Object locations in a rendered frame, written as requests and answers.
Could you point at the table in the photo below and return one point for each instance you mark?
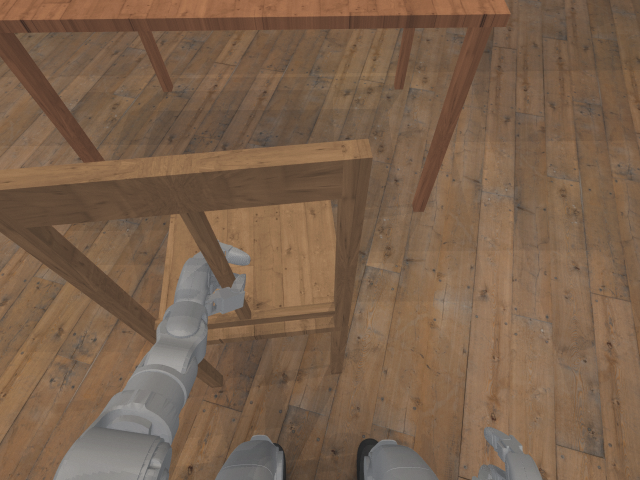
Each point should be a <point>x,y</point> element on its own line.
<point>144,16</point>

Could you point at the chair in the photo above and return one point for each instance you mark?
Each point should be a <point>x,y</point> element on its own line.
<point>274,203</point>

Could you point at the left robot forearm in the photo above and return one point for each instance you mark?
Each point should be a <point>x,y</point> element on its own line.
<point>158,389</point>

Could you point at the left robot hand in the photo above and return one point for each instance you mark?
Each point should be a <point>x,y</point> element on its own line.
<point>197,280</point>

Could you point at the robot right thigh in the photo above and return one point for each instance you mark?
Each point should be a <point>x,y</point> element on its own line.
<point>396,462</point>

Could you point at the left robot upper arm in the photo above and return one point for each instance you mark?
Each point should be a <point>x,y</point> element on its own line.
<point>110,454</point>

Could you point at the right robot hand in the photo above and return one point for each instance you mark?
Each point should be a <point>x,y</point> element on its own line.
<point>518,466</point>

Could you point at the right robot shin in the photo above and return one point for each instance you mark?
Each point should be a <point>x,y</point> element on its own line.
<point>383,442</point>

